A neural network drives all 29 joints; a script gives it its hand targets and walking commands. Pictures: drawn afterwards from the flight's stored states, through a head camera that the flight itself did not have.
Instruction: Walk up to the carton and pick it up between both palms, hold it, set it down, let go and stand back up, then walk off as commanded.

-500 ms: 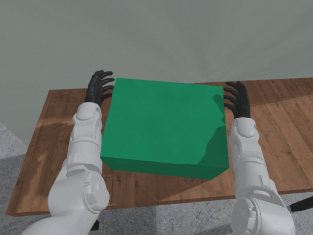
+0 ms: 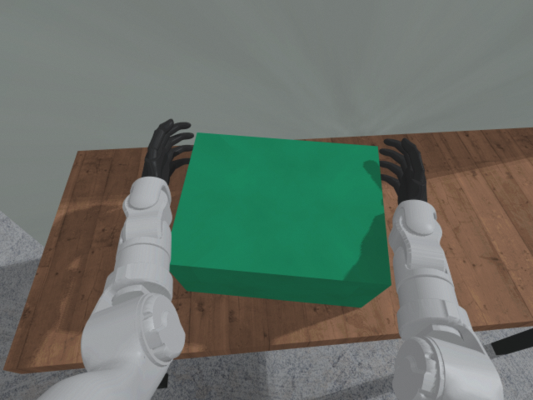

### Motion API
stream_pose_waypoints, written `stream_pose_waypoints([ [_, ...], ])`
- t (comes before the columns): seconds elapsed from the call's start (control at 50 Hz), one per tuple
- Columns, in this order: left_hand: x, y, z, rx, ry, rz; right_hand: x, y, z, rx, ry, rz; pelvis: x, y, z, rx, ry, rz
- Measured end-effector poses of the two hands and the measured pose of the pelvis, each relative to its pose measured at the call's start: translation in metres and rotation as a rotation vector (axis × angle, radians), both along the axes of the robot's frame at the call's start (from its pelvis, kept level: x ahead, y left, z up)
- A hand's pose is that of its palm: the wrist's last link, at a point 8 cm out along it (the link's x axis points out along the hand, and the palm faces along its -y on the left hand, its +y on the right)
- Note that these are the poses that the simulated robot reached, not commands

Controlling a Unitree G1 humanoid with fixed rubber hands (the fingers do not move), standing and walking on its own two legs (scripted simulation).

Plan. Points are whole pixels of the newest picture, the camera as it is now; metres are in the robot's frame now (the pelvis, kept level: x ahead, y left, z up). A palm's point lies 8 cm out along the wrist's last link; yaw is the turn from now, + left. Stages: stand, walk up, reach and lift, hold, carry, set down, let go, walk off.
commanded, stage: set down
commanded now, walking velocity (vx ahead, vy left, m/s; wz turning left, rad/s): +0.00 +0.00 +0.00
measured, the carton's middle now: (279, 220) +0.38 +0.01 +0.01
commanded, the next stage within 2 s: none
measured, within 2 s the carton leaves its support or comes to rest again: rests again in 0.24 s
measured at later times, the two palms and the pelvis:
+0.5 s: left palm (153, 183) +0.43 +0.22 +0.05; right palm (396, 205) +0.40 -0.18 +0.03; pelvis +0.00 +0.01 -0.01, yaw +0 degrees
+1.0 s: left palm (107, 171) +0.41 +0.27 +0.09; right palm (427, 190) +0.40 -0.22 +0.07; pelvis -0.04 +0.02 -0.02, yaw -1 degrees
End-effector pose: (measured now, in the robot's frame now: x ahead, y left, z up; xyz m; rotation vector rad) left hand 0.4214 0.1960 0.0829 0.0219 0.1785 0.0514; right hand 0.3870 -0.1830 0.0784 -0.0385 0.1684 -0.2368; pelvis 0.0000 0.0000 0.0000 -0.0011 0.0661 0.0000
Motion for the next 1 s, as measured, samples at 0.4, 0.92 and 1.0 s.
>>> stream_pose_waypoints([
  [0.4, 0.010, 0.006, -0.017, -0.036, 0.063, 0.015, 0.010, 0.000, -0.028, -0.077, 0.087, 0.053, 0.003, 0.002, -0.002, -0.002, 0.082, -0.004],
  [0.92, -0.009, 0.063, -0.003, 0.019, 0.027, 0.117, 0.010, -0.020, -0.018, -0.033, 0.096, 0.062, -0.040, 0.017, -0.024, -0.024, 0.280, -0.006],
  [1.0, -0.008, 0.071, 0.011, 0.022, 0.012, 0.138, 0.011, -0.032, -0.005, -0.035, 0.084, 0.050, -0.042, 0.017, -0.024, -0.023, 0.278, -0.006],
])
